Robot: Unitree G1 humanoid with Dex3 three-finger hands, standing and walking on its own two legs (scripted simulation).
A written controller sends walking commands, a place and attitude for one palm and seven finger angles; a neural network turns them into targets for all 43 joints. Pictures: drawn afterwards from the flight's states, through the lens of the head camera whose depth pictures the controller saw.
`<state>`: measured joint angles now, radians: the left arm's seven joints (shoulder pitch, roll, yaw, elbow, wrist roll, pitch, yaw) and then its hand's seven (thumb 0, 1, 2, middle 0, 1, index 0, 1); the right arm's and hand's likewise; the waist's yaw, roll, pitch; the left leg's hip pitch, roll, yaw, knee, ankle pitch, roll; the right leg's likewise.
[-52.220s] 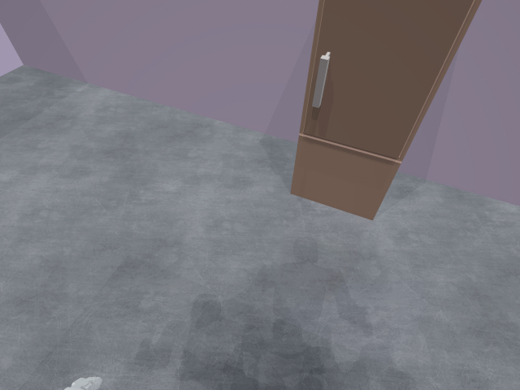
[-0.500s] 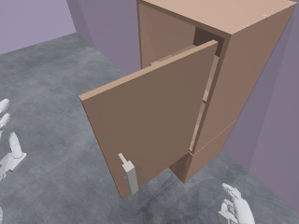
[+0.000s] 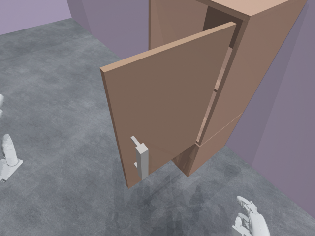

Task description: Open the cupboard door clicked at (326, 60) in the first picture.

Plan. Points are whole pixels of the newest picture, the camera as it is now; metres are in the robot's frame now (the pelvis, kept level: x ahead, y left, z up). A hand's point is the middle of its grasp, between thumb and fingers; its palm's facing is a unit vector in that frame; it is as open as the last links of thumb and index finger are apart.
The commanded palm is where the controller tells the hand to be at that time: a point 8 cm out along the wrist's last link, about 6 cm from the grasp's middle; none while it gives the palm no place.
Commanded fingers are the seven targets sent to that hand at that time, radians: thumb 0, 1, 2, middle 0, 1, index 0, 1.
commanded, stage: step back with the hand held close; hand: left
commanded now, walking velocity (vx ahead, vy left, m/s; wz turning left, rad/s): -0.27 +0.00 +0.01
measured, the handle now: (138, 158) +0.35 +0.09 -0.07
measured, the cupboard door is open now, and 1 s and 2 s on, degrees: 87 87 87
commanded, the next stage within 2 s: stop stepping back and stand still in 1.00 s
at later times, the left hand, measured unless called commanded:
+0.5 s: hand (11, 168) +0.19 +0.27 +0.17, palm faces +0.43 -0.73 -0.54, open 7.4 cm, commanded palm +0.11 +0.30 +0.19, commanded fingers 0.00 0.90 0.90 -0.20 -0.30 -0.20 -0.30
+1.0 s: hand out of the picture +0.10 +0.26 +0.18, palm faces +0.43 -0.75 -0.50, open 7.4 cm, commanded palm +0.04 +0.28 +0.19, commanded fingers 0.00 0.90 0.90 -0.20 -0.30 -0.20 -0.30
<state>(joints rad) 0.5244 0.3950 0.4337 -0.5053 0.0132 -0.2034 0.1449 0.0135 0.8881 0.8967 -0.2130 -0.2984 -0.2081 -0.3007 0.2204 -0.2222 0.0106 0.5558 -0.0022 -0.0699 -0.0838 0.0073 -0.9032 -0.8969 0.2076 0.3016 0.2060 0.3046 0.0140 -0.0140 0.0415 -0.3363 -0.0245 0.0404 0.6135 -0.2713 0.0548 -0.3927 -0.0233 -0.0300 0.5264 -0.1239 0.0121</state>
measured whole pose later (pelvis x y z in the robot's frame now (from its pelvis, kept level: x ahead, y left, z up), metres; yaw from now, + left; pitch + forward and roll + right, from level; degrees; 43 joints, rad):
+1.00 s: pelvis -0.09 -0.02 +0.02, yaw +2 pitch +3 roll -3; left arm 0.59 0.45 0.48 -0.62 -0.03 -0.20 0.16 0.01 0.89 0.90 -0.21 -0.30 -0.21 -0.30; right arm 0.16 -0.15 -0.02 0.64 -0.02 -0.14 -0.06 0.01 -0.90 -0.90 0.21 0.30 0.20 0.30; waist 0.03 -0.04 0.05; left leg -0.35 0.05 0.01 0.47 -0.17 0.01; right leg -0.44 0.07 0.00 0.91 -0.44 0.03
